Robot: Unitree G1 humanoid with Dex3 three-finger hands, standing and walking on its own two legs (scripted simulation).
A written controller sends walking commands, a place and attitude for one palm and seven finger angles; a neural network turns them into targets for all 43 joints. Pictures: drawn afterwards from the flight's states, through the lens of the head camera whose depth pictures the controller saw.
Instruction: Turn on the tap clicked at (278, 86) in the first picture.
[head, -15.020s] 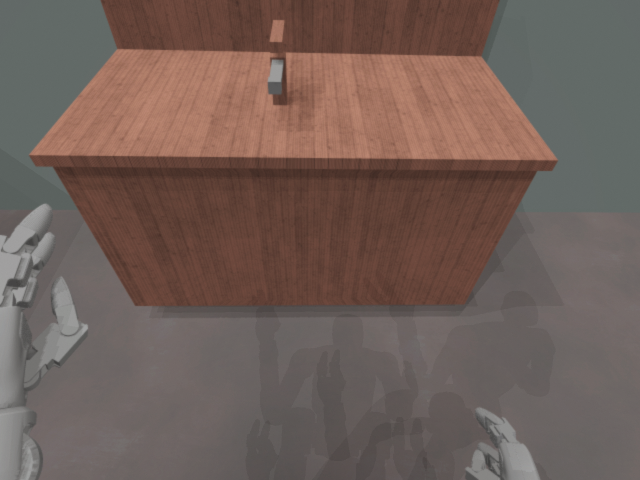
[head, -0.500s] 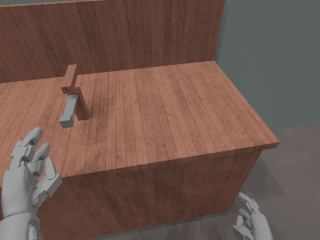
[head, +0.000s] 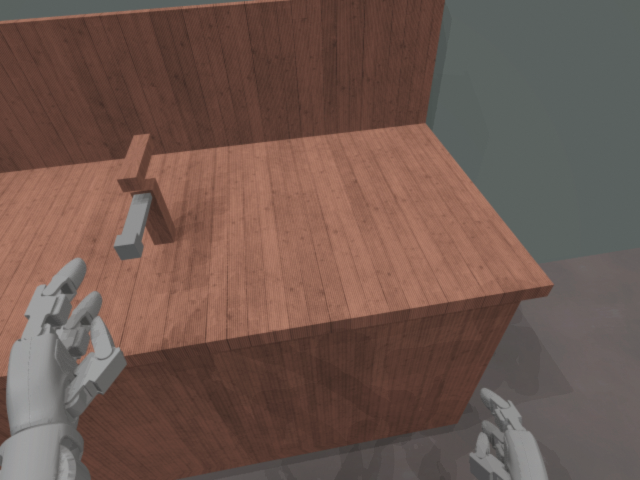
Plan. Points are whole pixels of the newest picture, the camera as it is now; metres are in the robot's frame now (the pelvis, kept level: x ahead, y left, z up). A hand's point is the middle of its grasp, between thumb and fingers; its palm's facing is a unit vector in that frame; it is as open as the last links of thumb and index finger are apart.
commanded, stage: reach beside the lever's end, fingers flat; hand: left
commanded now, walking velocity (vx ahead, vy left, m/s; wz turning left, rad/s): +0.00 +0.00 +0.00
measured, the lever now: (129, 246) +0.38 +0.34 +0.10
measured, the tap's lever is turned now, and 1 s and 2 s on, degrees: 0 0 0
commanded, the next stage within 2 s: none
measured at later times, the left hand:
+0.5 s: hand (119, 335) +0.21 +0.24 +0.14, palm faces +0.50 -0.86 -0.12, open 7.4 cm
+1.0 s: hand (115, 311) +0.25 +0.27 +0.13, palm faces +0.52 -0.85 -0.10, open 7.6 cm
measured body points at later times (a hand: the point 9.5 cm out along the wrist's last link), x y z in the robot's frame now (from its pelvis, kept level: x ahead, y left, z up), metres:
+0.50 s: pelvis +0.00 -0.01 +0.00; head -0.02 -0.04 +0.45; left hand +0.18 +0.29 +0.15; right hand +0.19 -0.23 -0.08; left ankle +0.00 +0.13 -0.72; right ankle +0.01 -0.08 -0.72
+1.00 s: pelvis +0.00 +0.01 +0.00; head +0.00 -0.02 +0.45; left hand +0.21 +0.32 +0.13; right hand +0.19 -0.22 -0.08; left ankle +0.00 +0.13 -0.72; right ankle +0.01 -0.08 -0.72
